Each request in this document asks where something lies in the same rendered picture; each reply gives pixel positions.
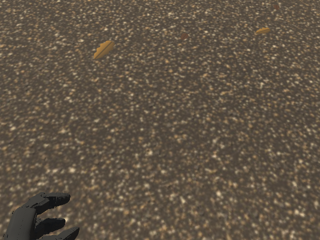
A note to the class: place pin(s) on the left robot hand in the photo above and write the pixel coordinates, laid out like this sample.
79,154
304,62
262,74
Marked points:
25,225

